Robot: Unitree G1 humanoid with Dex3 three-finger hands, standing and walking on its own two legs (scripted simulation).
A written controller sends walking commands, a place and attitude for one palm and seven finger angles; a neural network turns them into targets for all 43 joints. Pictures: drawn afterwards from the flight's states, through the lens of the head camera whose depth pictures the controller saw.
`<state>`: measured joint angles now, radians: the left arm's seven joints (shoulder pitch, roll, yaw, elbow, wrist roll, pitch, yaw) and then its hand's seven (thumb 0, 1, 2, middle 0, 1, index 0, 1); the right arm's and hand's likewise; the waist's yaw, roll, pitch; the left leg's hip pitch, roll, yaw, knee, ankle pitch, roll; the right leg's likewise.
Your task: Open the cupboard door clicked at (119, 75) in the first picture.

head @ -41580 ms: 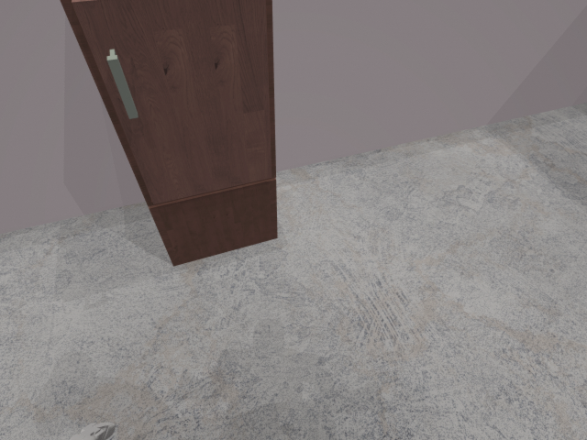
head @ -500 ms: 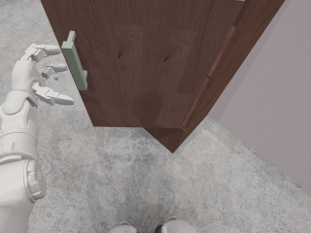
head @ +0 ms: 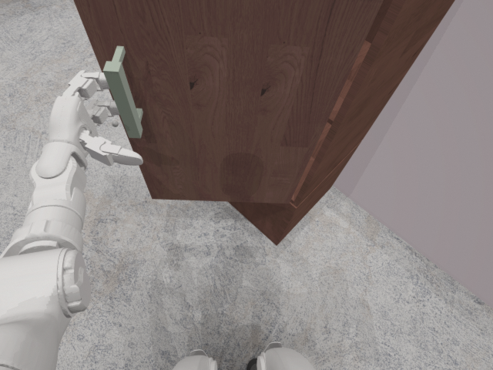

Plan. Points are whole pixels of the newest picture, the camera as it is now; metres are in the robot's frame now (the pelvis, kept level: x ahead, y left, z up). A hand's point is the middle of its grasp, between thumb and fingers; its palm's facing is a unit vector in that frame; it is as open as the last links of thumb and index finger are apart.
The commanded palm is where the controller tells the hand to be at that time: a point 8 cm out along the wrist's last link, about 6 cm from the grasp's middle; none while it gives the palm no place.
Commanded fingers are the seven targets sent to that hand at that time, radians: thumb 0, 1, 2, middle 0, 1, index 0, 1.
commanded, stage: slide the fingers in behind the handle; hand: left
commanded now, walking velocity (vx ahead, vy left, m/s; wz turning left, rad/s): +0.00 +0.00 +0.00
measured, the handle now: (128, 95) +0.54 +0.18 +0.09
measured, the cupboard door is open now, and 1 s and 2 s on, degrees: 44 44 56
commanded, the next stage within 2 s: close the thumb around the handle in 0.66 s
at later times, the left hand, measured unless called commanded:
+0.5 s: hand (128, 120) +0.49 +0.17 +0.08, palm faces -0.03 -1.00 +0.00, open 14.0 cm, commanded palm +0.46 +0.22 +0.09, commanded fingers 0.00 -0.50 0.30 -0.30 -1.20 -0.30 -1.20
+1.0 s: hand (131, 123) +0.49 +0.16 +0.09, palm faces -0.03 -1.00 -0.01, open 12.4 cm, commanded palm +0.46 +0.21 +0.09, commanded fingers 0.00 0.23 0.61 -0.35 -1.28 -0.35 -1.28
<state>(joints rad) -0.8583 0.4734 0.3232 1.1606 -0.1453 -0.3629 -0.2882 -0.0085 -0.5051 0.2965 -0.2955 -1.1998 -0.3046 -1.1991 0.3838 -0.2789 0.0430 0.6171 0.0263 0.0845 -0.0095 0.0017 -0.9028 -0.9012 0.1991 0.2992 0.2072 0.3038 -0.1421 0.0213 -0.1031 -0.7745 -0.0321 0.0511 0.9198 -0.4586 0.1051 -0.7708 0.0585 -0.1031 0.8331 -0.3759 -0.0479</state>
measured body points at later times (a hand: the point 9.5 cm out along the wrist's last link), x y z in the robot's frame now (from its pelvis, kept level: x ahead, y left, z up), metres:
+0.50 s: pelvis +0.00 -0.01 +0.00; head +0.11 +0.01 +0.44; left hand +0.49 +0.22 +0.09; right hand +0.01 -0.27 -0.11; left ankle -0.01 +0.05 -0.69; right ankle +0.01 -0.10 -0.69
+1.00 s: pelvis +0.00 -0.01 +0.00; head +0.10 +0.01 +0.44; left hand +0.48 +0.22 +0.09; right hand +0.02 -0.28 -0.11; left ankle -0.01 +0.05 -0.69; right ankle +0.01 -0.10 -0.69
